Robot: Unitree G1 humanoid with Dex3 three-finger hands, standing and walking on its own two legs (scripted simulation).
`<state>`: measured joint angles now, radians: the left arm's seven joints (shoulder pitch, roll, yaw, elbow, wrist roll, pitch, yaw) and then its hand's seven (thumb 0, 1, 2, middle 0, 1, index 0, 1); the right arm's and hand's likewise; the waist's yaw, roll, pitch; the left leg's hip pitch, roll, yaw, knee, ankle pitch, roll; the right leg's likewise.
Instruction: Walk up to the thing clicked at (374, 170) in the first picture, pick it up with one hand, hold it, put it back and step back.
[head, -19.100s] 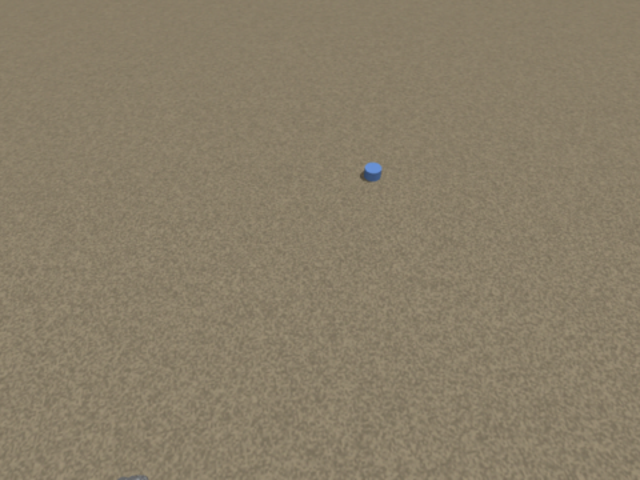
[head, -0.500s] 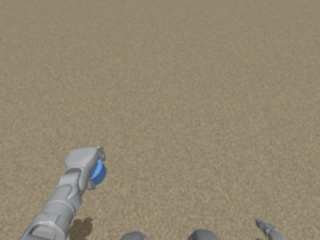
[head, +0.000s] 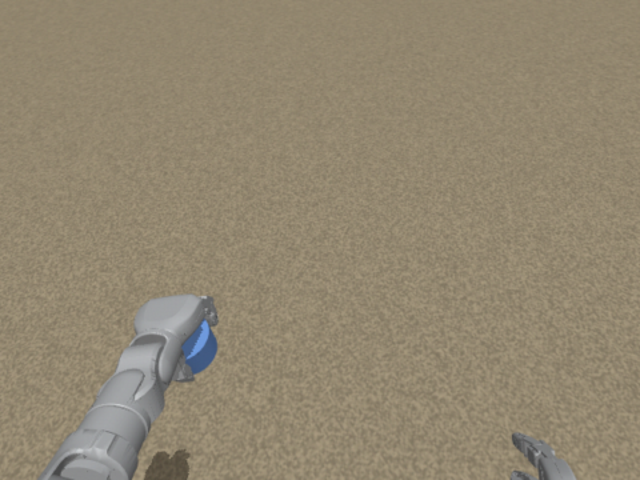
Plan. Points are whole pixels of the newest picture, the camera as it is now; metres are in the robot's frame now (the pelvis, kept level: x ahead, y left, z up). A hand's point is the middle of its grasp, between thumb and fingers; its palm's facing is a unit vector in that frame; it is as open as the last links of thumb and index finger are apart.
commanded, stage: hold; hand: left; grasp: from above
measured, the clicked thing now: (187, 343) +0.32 +0.23 -0.09
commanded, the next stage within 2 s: crouch in 1.34 s
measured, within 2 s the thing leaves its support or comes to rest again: neither
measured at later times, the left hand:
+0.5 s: hand (177, 363) +0.27 +0.22 -0.04, palm faces -0.46 -0.06 -0.89, open 10.0 cm
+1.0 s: hand (172, 361) +0.27 +0.22 -0.03, palm faces -0.45 -0.07 -0.89, open 10.0 cm
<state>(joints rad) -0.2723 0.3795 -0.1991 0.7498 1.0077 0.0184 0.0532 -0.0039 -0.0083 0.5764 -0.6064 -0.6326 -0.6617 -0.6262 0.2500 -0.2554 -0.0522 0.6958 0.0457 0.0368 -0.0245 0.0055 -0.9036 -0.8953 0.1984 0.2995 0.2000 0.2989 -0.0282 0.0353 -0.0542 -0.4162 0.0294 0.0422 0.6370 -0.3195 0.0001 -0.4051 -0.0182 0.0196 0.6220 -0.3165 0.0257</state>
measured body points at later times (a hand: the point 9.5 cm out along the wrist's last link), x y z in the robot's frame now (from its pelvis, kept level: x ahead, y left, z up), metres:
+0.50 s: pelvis -0.02 +0.00 +0.01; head -0.01 -0.02 +0.46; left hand +0.29 +0.22 +0.01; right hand +0.11 -0.26 -0.11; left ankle +0.00 +0.12 -0.73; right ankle +0.00 -0.14 -0.73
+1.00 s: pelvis -0.02 +0.00 +0.01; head -0.01 -0.02 +0.46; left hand +0.29 +0.22 +0.02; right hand +0.13 -0.25 -0.10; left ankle +0.00 +0.12 -0.73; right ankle +0.00 -0.14 -0.73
